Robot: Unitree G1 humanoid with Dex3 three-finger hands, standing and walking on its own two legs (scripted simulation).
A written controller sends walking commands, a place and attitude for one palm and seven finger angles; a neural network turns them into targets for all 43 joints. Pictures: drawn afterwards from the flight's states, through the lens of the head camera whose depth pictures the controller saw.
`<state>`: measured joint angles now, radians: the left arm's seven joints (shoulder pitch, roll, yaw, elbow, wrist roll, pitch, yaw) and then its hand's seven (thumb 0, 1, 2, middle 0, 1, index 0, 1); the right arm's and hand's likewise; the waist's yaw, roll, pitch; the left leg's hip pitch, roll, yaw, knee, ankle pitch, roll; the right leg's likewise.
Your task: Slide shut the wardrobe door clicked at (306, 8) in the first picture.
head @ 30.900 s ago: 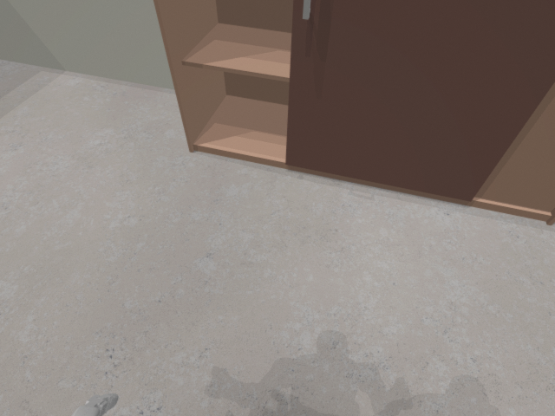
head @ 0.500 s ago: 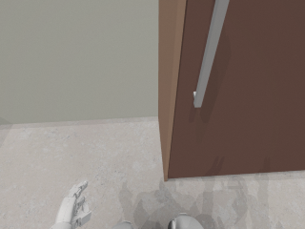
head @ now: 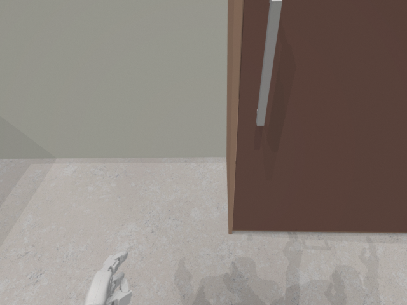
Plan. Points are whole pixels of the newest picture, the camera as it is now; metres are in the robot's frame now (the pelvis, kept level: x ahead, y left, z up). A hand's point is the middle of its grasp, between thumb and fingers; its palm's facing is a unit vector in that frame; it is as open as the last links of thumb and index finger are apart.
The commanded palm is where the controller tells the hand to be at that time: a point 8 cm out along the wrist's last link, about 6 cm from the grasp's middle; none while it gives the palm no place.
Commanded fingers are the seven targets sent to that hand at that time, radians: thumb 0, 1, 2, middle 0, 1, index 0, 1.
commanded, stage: stop stepping back and stand still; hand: right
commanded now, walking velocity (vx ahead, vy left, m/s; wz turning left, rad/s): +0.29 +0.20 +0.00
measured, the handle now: (265, 69) +0.60 -0.16 +0.18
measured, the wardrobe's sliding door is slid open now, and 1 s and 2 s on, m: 0.00 0.00 0.00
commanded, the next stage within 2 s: let the arm hang, fingers relaxed in 1.44 s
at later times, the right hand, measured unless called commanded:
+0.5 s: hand out of the picture +0.11 -0.30 +0.18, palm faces +0.47 +0.84 -0.25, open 7.5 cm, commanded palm +0.05 -0.34 +0.19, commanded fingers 0.00 -0.90 -0.90 0.20 0.30 0.20 0.30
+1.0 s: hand out of the picture +0.10 -0.32 +0.18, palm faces +0.47 +0.80 -0.38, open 7.5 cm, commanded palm +0.03 -0.36 +0.19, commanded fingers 0.00 -0.90 -0.90 0.20 0.30 0.20 0.30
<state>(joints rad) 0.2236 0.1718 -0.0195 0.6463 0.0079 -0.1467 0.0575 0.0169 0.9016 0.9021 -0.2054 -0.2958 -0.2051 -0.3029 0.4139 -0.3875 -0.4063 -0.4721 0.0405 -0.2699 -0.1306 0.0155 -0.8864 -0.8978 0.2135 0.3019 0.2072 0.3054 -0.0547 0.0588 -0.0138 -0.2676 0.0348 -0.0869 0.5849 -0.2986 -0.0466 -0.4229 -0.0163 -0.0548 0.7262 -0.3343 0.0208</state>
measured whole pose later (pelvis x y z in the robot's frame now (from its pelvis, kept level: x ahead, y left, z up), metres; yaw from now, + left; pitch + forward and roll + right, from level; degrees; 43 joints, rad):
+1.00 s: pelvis -0.11 -0.06 +0.00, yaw +0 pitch -3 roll +0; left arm 0.21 0.18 0.01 0.66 0.01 -0.15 0.06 0.02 0.90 0.90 -0.20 -0.30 -0.20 -0.30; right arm 0.43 -0.38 -0.42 -0.46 0.01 -0.21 -0.16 0.02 -0.89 -0.90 0.21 0.30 0.20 0.30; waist 0.01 0.04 0.04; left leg -0.31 0.01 0.02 0.75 -0.43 0.01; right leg -0.31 -0.04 -0.05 0.61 -0.26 -0.01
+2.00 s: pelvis -0.09 -0.08 +0.02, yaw +0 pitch +0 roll +1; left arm 0.29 0.19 -0.01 1.05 0.02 0.03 0.01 0.01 0.91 0.90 -0.20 -0.29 -0.20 -0.30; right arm 0.29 -0.22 0.00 1.07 -0.01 0.02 -0.01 0.00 -0.97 -0.90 0.21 0.30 0.20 0.30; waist -0.01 0.03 0.07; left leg -0.18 0.01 0.04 0.40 -0.21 -0.01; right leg -0.25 0.00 -0.02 0.46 -0.21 -0.03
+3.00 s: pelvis -0.08 -0.07 +0.02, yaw +1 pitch -1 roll +0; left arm 0.19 0.22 0.01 1.13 0.02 0.00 0.02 0.01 0.91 0.90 -0.20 -0.29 -0.20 -0.30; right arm 0.19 -0.22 0.00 1.15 -0.01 -0.01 -0.02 0.01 -0.91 -0.90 0.20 0.30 0.20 0.30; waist 0.00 -0.01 0.06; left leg -0.13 0.01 0.02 0.35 -0.20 -0.01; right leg -0.17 0.00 -0.03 0.37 -0.18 -0.02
